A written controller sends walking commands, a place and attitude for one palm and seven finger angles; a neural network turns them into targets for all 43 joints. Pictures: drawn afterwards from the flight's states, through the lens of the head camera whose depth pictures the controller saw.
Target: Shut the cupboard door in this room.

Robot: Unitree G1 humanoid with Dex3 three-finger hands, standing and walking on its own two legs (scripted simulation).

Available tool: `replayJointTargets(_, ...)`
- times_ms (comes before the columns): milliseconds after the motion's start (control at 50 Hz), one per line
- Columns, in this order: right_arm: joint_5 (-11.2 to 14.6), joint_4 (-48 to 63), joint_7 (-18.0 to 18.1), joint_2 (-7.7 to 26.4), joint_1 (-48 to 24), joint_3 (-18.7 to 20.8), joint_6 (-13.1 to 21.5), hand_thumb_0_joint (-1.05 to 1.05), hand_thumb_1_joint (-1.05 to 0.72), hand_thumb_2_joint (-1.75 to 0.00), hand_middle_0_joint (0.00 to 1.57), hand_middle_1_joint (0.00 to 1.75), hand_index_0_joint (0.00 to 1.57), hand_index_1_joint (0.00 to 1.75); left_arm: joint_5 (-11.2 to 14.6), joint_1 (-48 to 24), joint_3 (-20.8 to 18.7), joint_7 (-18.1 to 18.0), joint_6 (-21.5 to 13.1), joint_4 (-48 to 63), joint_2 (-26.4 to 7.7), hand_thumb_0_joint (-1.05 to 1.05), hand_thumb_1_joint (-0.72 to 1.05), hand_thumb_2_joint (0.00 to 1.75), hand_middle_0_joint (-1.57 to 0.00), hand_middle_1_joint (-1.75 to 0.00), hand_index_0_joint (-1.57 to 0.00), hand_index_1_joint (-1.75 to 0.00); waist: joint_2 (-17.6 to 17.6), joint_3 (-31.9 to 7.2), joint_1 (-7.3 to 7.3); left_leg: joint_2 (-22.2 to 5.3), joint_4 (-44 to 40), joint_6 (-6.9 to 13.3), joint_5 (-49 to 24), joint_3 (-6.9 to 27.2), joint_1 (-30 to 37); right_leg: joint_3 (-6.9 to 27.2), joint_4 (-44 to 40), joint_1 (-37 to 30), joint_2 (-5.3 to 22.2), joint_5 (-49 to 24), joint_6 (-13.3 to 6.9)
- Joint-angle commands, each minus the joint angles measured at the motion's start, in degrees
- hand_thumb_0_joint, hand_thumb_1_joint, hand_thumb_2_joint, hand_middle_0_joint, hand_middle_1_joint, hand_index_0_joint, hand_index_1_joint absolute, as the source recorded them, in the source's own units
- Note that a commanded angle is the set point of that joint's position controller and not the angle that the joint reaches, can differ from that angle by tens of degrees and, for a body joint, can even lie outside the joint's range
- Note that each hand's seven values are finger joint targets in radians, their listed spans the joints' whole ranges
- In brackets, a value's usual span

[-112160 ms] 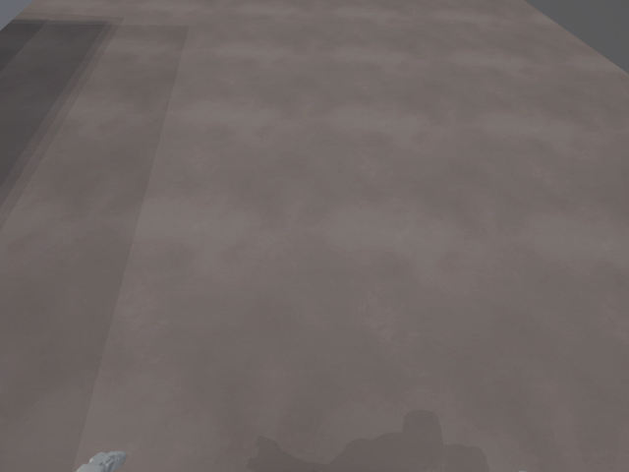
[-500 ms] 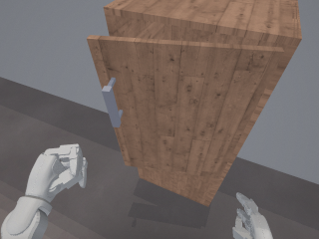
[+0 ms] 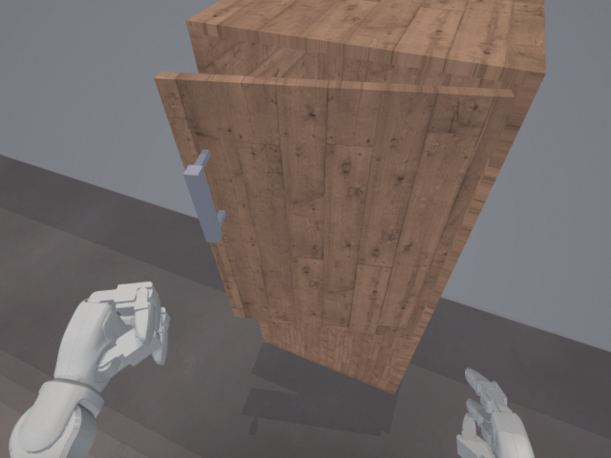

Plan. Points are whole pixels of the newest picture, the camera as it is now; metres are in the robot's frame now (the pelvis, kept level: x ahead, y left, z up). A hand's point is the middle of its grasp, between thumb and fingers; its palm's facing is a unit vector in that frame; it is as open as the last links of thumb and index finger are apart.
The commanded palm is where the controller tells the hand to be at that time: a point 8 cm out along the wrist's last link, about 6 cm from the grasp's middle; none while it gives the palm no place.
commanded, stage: bring the fist close to the handle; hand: left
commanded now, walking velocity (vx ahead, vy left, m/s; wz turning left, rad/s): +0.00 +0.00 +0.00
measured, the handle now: (209, 197) +0.45 +0.19 +0.10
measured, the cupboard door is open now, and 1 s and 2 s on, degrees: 15 15 9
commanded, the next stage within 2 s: push the door shut along its arc in 1.40 s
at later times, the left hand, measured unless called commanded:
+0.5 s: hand (185, 287) +0.29 +0.17 +0.10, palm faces -0.07 -1.00 -0.04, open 3.1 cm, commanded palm +0.27 +0.22 +0.11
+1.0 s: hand (214, 251) +0.34 +0.15 +0.11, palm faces -0.07 -1.00 -0.04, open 3.1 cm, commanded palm +0.33 +0.21 +0.11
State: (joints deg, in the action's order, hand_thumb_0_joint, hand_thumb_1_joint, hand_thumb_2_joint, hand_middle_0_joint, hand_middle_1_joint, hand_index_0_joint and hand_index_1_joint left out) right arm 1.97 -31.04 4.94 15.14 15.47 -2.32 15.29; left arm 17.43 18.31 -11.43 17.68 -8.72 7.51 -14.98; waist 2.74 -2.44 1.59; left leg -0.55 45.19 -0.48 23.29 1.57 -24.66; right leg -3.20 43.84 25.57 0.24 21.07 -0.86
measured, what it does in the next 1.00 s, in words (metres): stands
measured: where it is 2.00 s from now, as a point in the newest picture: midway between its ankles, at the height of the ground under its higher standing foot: outside the picture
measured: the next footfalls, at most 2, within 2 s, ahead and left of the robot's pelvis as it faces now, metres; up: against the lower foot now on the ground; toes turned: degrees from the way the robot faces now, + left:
none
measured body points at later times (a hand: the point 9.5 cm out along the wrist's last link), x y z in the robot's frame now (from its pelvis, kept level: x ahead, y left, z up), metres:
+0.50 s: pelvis +0.01 +0.01 +0.00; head +0.02 -0.01 +0.45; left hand +0.28 +0.23 +0.11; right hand +0.17 -0.22 -0.08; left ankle +0.00 +0.13 -0.71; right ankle +0.02 -0.11 -0.71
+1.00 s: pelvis +0.00 +0.00 +0.00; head +0.02 -0.02 +0.45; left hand +0.34 +0.20 +0.11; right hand +0.16 -0.24 -0.09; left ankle +0.00 +0.13 -0.71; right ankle +0.02 -0.11 -0.71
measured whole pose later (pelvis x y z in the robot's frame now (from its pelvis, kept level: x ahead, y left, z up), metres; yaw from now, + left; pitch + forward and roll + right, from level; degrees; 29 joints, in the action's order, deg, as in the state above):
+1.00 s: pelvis +0.00 +0.00 +0.00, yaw -1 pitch +4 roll +0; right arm 1.8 -34.4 3.9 14.7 14.1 -2.3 9.5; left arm 11.6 -11.7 -7.7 11.2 -7.1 -17.6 -12.8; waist 2.1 -2.0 -0.3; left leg 0.1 42.3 -0.2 21.7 0.5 -24.4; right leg -2.1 42.6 26.3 0.9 20.1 -0.7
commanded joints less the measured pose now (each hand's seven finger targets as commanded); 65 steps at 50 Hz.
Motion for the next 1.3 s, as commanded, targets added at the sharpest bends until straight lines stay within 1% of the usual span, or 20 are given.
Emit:
replayJointTargets(0, 0.3, 9.2, 0.4, 6.0, -5.0, 2.2, 3.7, 0.0, -0.9, -0.9, 0.2, 0.3, 0.2, 0.3, 1.4, -9.3, -3.6, -0.3, -4.0, 13.5, -7.7, 0.0, 0.9, 0.9, -1.3, -1.5, -1.3, -1.5, -0.8, -7.4, -0.44, 1.7, -6.9, 1.5, -9.7, -0.7, 0.6, 2.1, -7.9, -5.0, 0.2, -7.1, 0.5)
replayJointTargets(120, 0.3, 7.6, 1.2, 6.3, -4.7, 2.1, 3.6, 0.0, -0.9, -0.9, 0.2, 0.3, 0.2, 0.3, -0.5, -18.7, -0.8, -1.6, -2.9, 9.2, -7.3, 0.0, 0.9, 0.9, -1.3, -1.5, -1.3, -1.5, -2.3, -6.1, -1.71, 1.4, -7.6, 1.8, -6.4, 0.1, 0.8, 1.6, -8.2, -2.5, 0.1, -2.8, 0.6)
replayJointTargets(200, 0.4, 7.5, 1.0, 6.0, -4.9, 1.9, 3.1, 0.0, -0.9, -0.9, 0.2, 0.3, 0.2, 0.3, -1.4, -21.8, -0.6, -2.6, -1.7, 7.0, -6.6, 0.0, 0.9, 0.9, -1.3, -1.5, -1.3, -1.5, -0.7, -8.6, -1.03, 1.4, -8.6, 1.4, -8.3, 0.2, 2.2, 0.6, -7.1, -3.8, 0.1, -6.0, 0.2)
replayJointTargets(260, 0.1, 7.5, 0.6, 5.9, -4.8, 2.1, 2.5, 0.0, -0.9, -0.9, 0.2, 0.3, 0.2, 0.3, -1.5, -21.2, -2.5, -3.3, -1.2, 5.5, -7.6, 0.0, 0.9, 0.9, -1.3, -1.5, -1.3, -1.5, -1.5, -11.6, -0.02, 1.4, -8.6, 1.3, -12.8, -0.2, 2.8, 0.5, -6.2, -6.6, 0.1, -11.5, 0.1)
replayJointTargets(320, 0.0, 7.5, 0.1, 5.9, -4.5, 2.0, 1.8, 0.0, -0.9, -0.9, 0.2, 0.3, 0.2, 0.3, -1.6, -20.7, -3.2, -3.9, -0.8, 3.3, -7.7, 0.0, 0.9, 0.9, -1.3, -1.5, -1.3, -1.5, -3.0, -11.1, 0.33, 1.3, -8.6, 1.1, -15.1, -0.5, 2.3, 0.2, -5.9, -7.5, 0.1, -14.6, 0.0)
replayJointTargets(380, 0.1, 8.0, -0.4, 5.5, -4.8, 2.1, 1.4, 0.0, -0.9, -0.9, 0.2, 0.3, 0.2, 0.3, -2.0, -23.0, -0.6, -4.0, -1.1, 4.8, -5.2, 0.0, 0.9, 0.9, -1.3, -1.5, -1.3, -1.5, -0.5, -10.9, -0.14, 1.3, -9.0, 0.9, -15.8, -0.8, 3.4, -0.1, -5.6, -6.7, 0.0, -15.5, 0.0)
replayJointTargets(420, 0.0, 7.8, -0.5, 5.8, -4.4, 2.4, 1.3, 0.0, -0.9, -0.9, 0.2, 0.3, 0.2, 0.3, -2.3, -23.1, -0.3, -4.3, -1.3, 4.3, -5.1, 0.0, 0.9, 0.9, -1.3, -1.5, -1.3, -1.5, -3.0, -11.2, -0.42, 1.1, -8.7, 1.1, -16.8, -0.7, 3.6, -0.1, -5.7, -6.9, -0.1, -16.4, 0.0)
replayJointTargets(500, 0.1, 7.1, -0.4, 5.8, -4.5, 2.4, 0.5, 0.0, -0.9, -0.9, 0.2, 0.3, 0.2, 0.3, -3.0, -29.0, 0.3, -4.7, -1.4, 2.7, -5.2, 0.0, 0.9, 0.9, -1.3, -1.5, -1.3, -1.5, -1.8, -10.0, -1.42, 1.2, -9.0, 1.0, -14.0, -0.7, 3.4, 0.0, -6.1, -5.2, -0.1, -13.8, 0.1)
replayJointTargets(520, 0.0, 6.7, -0.3, 6.1, -4.5, 2.6, 0.4, 0.0, -0.9, -0.9, 0.2, 0.3, 0.2, 0.3, -3.0, -29.8, -0.9, -5.1, -1.6, 2.0, -6.7, 0.0, 0.9, 0.9, -1.3, -1.5, -1.3, -1.5, -3.7, -10.5, -1.53, 1.1, -8.6, 1.2, -14.0, -0.7, 3.2, 0.4, -6.4, -5.7, -0.1, -13.7, 0.2)
replayJointTargets(580, 0.1, 6.5, -0.3, 5.7, -4.7, 2.5, 0.1, 0.0, -0.9, -0.9, 0.2, 0.3, 0.2, 0.3, -3.2, -32.8, 0.1, -5.0, -2.0, 1.5, -5.6, 0.0, 0.9, 0.9, -1.3, -1.5, -1.3, -1.5, -0.5, -12.4, -1.52, 1.4, -8.7, 1.0, -15.4, -1.0, 4.6, 0.4, -6.0, -6.3, 0.0, -15.5, 0.0)
replayJointTargets(620, 0.0, 5.9, -0.1, 6.1, -4.5, 2.6, -0.3, 0.0, -0.9, -0.9, 0.2, 0.3, 0.2, 0.3, -3.2, -33.1, -1.6, -5.2, -1.9, -1.1, -7.6, 0.0, 0.9, 0.9, -1.3, -1.5, -1.3, -1.5, -2.6, -12.6, -1.55, 1.3, -8.4, 1.3, -14.7, -1.1, 3.8, 0.9, -6.6, -6.8, 0.0, -14.9, 0.1)
replayJointTargets(700, 0.2, 5.7, -0.3, 6.0, -4.6, 2.7, -0.8, 0.0, -0.9, -0.9, 0.2, 0.3, 0.2, 0.3, -3.3, -36.9, 0.0, -5.0, -2.0, -3.6, -5.9, 0.0, 0.9, 0.9, -1.3, -1.5, -1.3, -1.5, -1.4, -13.2, -1.55, 1.3, -8.8, 1.0, -15.3, -0.9, 4.7, 0.5, -6.2, -6.7, 0.0, -15.8, -0.2)
replayJointTargets(840, 0.3, 5.5, -0.7, 6.1, -4.4, 2.8, -2.2, 0.0, -0.9, -0.9, 0.2, 0.3, 0.2, 0.3, -4.0, -40.6, 0.0, -6.0, -1.6, -9.3, -5.9, 0.0, 0.9, 0.9, -1.3, -1.5, -1.3, -1.5, -4.0, -12.5, -1.67, 1.4, -9.0, 1.1, -15.2, -1.4, 3.6, 0.9, -6.8, -7.1, 0.2, -16.6, 0.0)
replayJointTargets(980, 0.2, 3.9, -0.3, 6.3, -4.4, 2.5, -3.6, 0.0, -0.9, -0.9, 0.2, 0.3, 0.2, 0.3, -5.0, -54.7, -0.8, -7.4, -3.0, -16.3, -8.3, 0.0, 0.9, 0.9, -1.3, -1.5, -1.3, -1.5, -2.7, -13.1, -2.86, 1.6, -8.9, 1.3, -10.9, -1.6, 3.1, 2.1, -7.8, -5.7, 0.4, -12.0, 0.0)
replayJointTargets(1040, 0.0, 4.8, -0.7, 6.4, -4.1, 3.0, -4.0, 0.0, -0.9, -0.9, 0.2, 0.3, 0.2, 0.3, -4.3, -48.5, -3.6, -6.6, -4.0, -17.4, -10.0, 0.0, 0.9, 0.9, -1.3, -1.5, -1.3, -1.5, -3.3, -18.4, -0.78, 1.6, -8.6, 1.3, -15.6, -2.3, 3.4, 2.6, -6.8, -10.9, 0.7, -18.4, -0.1)
replayJointTargets(1060, 0.1, 5.0, -0.9, 6.1, -4.0, 2.9, -4.1, 0.0, -0.9, -0.9, 0.2, 0.3, 0.2, 0.3, -4.1, -48.4, -2.5, -5.9, -4.3, -16.9, -8.7, 0.0, 0.9, 0.9, -1.3, -1.5, -1.3, -1.5, -2.3, -18.4, -0.78, 1.7, -8.7, 1.3, -17.0, -2.6, 3.5, 2.4, -6.5, -11.3, 0.6, -20.7, -0.1)
replayJointTargets(1120, 0.1, 5.2, -1.1, 6.6, -3.5, 3.3, -4.7, 0.0, -0.9, -0.9, 0.2, 0.3, 0.2, 0.3, -3.5, -44.1, -5.0, -5.1, -4.5, -19.2, -10.5, 0.0, 0.9, 0.9, -1.3, -1.5, -1.3, -1.5, -4.8, -16.3, -0.28, 1.7, -8.8, 1.4, -17.2, -2.9, 2.0, 2.6, -7.0, -11.9, 0.6, -22.1, 0.1)
replayJointTargets(1160, 0.6, 5.4, -1.2, 6.6, -3.8, 3.1, -5.0, 0.0, -0.9, -0.9, 0.2, 0.3, 0.2, 0.3, -3.2, -45.5, -3.4, -4.3, -4.3, -19.5, -9.1, 0.0, 0.9, 0.9, -1.3, -1.5, -1.3, -1.5, -5.4, -12.2, -1.38, 1.6, -9.3, 1.4, -13.9, -3.1, 0.6, 2.7, -8.1, -9.1, 0.5, -18.2, 0.4)
replayJointTargets(1220, 0.4, 5.6, -0.8, 7.1, -3.8, 3.5, -5.0, 0.0, -0.9, -0.9, 0.2, 0.3, 0.2, 0.3, -3.1, -48.9, -3.9, -4.4, -5.0, -17.2, -10.4, 0.0, 0.9, 0.9, -1.3, -1.5, -1.3, -1.5, -5.8, -13.1, -1.75, 1.7, -9.2, 1.7, -12.1, -2.8, 1.6, 3.2, -8.9, -8.9, 0.4, -15.0, 0.4)
replayJointTargets(1280, 0.6, 4.9, -0.3, 6.8, -4.0, 3.4, -4.7, 0.0, -0.9, -0.9, 0.2, 0.3, 0.2, 0.3, -2.9, -53.6, -2.6, -4.1, -5.8, -16.0, -9.8, 0.0, 0.9, 0.9, -1.3, -1.5, -1.3, -1.5, -2.8, -14.7, -2.87, 1.7, -8.9, 1.7, -11.1, -2.6, 3.0, 3.3, -8.6, -7.5, 0.3, -13.7, 0.4)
